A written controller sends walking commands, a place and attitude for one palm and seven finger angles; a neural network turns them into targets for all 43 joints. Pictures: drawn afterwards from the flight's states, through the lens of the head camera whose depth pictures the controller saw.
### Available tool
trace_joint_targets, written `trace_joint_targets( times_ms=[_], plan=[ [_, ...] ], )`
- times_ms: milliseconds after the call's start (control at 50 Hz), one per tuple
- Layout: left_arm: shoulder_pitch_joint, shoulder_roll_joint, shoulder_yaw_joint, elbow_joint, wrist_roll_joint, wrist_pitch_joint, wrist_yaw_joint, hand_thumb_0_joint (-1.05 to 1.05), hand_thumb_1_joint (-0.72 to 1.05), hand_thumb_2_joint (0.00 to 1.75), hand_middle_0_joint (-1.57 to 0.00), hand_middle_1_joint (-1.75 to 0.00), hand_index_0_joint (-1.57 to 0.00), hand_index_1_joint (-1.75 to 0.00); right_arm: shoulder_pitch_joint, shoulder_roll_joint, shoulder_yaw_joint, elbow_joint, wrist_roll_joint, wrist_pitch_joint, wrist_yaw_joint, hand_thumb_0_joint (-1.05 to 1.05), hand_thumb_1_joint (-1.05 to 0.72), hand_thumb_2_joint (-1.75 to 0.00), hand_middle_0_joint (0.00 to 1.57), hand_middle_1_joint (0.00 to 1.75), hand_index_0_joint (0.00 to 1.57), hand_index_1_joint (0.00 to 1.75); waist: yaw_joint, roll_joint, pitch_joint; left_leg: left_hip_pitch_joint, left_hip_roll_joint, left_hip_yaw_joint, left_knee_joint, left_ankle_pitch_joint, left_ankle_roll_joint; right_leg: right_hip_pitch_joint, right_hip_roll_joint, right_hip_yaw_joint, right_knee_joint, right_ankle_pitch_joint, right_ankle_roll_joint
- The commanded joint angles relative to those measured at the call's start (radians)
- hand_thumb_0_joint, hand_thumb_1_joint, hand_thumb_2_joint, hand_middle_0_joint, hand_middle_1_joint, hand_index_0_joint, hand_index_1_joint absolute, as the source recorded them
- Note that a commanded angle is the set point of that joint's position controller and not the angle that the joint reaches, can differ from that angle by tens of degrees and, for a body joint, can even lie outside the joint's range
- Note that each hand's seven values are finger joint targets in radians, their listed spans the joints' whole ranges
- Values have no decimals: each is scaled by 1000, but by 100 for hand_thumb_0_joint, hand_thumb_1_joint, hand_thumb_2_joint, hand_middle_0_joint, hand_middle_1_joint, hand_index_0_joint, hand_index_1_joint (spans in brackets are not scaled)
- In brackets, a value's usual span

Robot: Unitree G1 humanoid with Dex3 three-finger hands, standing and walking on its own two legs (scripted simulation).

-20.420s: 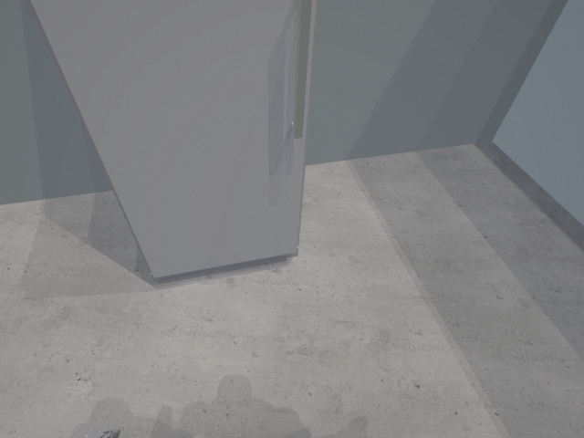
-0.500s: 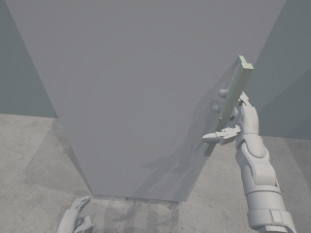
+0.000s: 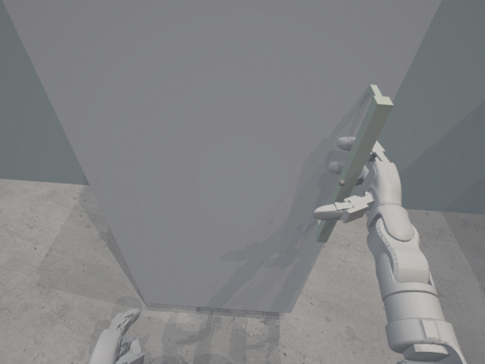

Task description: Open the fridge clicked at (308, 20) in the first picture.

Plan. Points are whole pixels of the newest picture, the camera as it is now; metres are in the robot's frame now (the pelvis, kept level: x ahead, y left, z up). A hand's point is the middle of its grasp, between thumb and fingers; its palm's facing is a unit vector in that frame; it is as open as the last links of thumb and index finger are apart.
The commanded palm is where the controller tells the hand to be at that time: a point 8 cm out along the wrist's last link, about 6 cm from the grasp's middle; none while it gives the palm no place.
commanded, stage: grip the handle and tug to test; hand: right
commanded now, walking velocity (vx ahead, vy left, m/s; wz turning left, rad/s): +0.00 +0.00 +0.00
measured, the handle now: (342, 177) +0.43 -0.16 +0.10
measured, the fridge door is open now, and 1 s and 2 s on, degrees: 0 0 4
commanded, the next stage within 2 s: pull the door a little, standing still in 1.34 s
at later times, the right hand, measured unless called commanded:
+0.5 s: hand (343, 182) +0.38 -0.14 +0.14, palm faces +0.01 +1.00 +0.01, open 7.2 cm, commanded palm +0.35 -0.18 +0.14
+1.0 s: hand (343, 182) +0.38 -0.13 +0.14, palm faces +0.02 +1.00 +0.01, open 5.7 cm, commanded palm +0.33 -0.18 +0.14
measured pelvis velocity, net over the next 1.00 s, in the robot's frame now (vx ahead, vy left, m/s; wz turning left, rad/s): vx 0.01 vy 0.00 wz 0.02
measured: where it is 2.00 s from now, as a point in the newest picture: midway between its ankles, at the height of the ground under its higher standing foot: outside the picture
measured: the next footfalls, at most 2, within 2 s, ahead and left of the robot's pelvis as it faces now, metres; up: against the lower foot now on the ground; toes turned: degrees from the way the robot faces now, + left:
none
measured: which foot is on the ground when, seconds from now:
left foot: down 0.00-1.00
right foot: down 0.00-1.00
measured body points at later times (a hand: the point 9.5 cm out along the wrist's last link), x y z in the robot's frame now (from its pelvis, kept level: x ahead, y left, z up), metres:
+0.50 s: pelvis +0.00 +0.00 +0.00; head +0.00 +0.01 +0.45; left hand +0.15 +0.24 -0.10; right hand +0.37 -0.19 +0.14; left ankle +0.00 +0.10 -0.74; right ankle +0.00 -0.11 -0.74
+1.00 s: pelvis +0.01 +0.00 +0.00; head +0.00 +0.01 +0.45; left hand +0.16 +0.23 -0.09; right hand +0.37 -0.19 +0.14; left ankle +0.00 +0.10 -0.74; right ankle +0.00 -0.11 -0.74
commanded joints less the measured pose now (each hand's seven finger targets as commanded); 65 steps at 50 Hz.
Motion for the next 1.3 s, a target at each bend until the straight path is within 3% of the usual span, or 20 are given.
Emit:
trace_joint_targets(
  times_ms=[0,60,120,160,240,260,400,460,500,560,680,700,740,800,900,1020,1060,1120,1180,1280],
  plan=[
    [-88,110,42,-145,0,-45,7,0,90,90,-20,-30,-20,-30,-441,-103,-20,-199,10,-72,14,0,27,-40,32,123,32,123,22,70,-225,28,-16,-62,-75,213,-4,92,8,61,-53,178,-21],
    [-84,115,44,-149,2,-42,6,0,90,90,-20,-30,-20,-30,-430,-127,-37,-208,5,-82,11,0,13,-46,34,125,34,125,10,64,-255,55,-15,-61,-66,236,0,96,7,61,-52,207,-20],
    [-84,107,44,-153,1,-45,1,0,90,90,-20,-30,-20,-30,-418,-99,-21,-216,8,-88,16,0,-1,-52,35,127,35,127,11,28,-262,54,-16,-62,-60,283,0,109,9,52,-44,237,-18],
    [-76,116,45,-150,3,-41,0,0,90,90,-20,-30,-20,-30,-414,-122,-38,-201,8,-90,13,0,-11,-56,36,129,36,129,13,92,-248,63,-18,-59,-64,277,-2,94,4,57,-49,233,-20],
    [-83,110,47,-164,3,-46,-3,0,90,90,-20,-30,-20,-30,-386,-107,-33,-252,11,-98,20,0,-29,-64,38,131,38,131,1,59,-280,85,-17,-62,-55,315,0,107,9,48,-49,257,-20],
    [-82,117,49,-164,3,-44,-3,0,90,90,-20,-30,-20,-30,-357,-140,-61,-242,12,-97,19,0,-34,-66,39,132,39,132,-6,89,-282,97,-16,-62,-55,316,0,97,6,50,-48,260,-21],
    [-87,108,46,-165,-1,-36,-3,0,90,90,-20,-30,-20,-30,-368,-123,-39,-276,8,-79,26,0,-67,-80,43,137,43,137,8,22,-226,63,-18,-61,-68,295,1,101,5,46,-55,244,-17],
    [-87,117,48,-164,1,-33,0,0,90,90,-20,-30,-20,-30,-363,-145,-55,-269,7,-69,17,0,-81,-86,44,139,44,139,8,62,-225,64,-20,-61,-73,271,1,99,1,52,-58,234,-19],
    [-86,111,49,-171,3,-35,0,0,90,90,-20,-30,-20,-30,-356,-112,-36,-288,10,-64,18,0,-90,-90,45,140,45,140,6,62,-258,77,-19,-59,-65,304,0,113,3,49,-55,260,-20],
    [-83,115,52,-169,6,-32,-2,0,90,90,-20,-30,-20,-30,-316,-137,-60,-300,9,-63,18,0,-90,-90,45,140,45,140,-7,73,-283,104,-20,-59,-58,346,2,120,2,46,-50,300,-18],
    [-97,110,46,-177,3,-29,-3,0,90,90,-20,-30,-20,-30,-329,-120,-41,-323,10,-61,19,0,-90,-90,45,140,45,140,-5,40,-244,84,-19,-59,-65,314,3,113,3,48,-59,272,-16],
    [-96,109,46,-175,5,-30,-1,0,90,90,-20,-30,-20,-30,-350,-101,-24,-322,9,-57,19,0,-90,-90,45,140,45,140,7,56,-239,75,-21,-57,-66,315,1,120,4,49,-57,270,-18],
    [-94,108,47,-175,4,-28,0,0,90,90,-20,-30,-20,-30,-340,-106,-29,-329,7,-55,19,0,-90,-90,45,140,45,140,3,34,-250,75,-21,-55,-63,324,3,128,2,48,-55,287,-14],
    [-91,111,47,-170,7,-23,1,0,90,90,-20,-30,-20,-30,-341,-128,-55,-303,9,-45,14,0,-90,-90,45,140,45,140,1,60,-244,82,-21,-58,-67,323,2,117,4,49,-57,278,-16],
    [-94,105,46,-173,7,-22,-1,0,90,90,-20,-30,-20,-30,-343,-101,-23,-337,4,-47,15,0,-90,-90,45,140,45,140,1,30,-269,88,-20,-53,-58,351,5,142,3,51,-53,320,-12],
    [-101,101,49,-194,12,-25,-14,0,90,90,-20,-30,-20,-30,-220,-73,-1,-415,2,-51,20,0,-90,-90,45,140,45,140,-19,34,-294,121,-20,-50,-43,414,6,156,0,48,-46,384,-11],
    [-103,108,52,-197,13,-21,-15,0,90,90,-20,-30,-20,-30,-174,-111,-35,-414,3,-49,19,0,-90,-90,45,140,45,140,-28,80,-282,139,-20,-53,-48,416,5,139,-2,46,-50,374,-14],
    [-113,99,48,-211,11,-19,-19,0,90,90,-20,-30,-20,-30,-152,-67,8,-477,4,-40,28,0,-90,-90,45,140,45,140,-24,45,-269,134,-20,-52,-46,424,4,146,0,43,-53,379,-13],
    [-118,95,51,-224,15,-20,-24,0,90,90,-20,-30,-20,-30,-73,-69,4,-550,2,-33,26,0,-90,-90,45,140,45,140,-38,5,-294,157,-18,-54,-37,472,7,168,-4,40,-47,446,-11],
    [-118,96,52,-241,18,-7,-30,0,90,90,-20,-30,-20,-30,75,-64,2,-632,8,3,32,0,-90,-90,45,140,45,140,-44,46,-288,183,-18,-49,-29,556,2,166,-11,37,-41,527,-10]
  ],
)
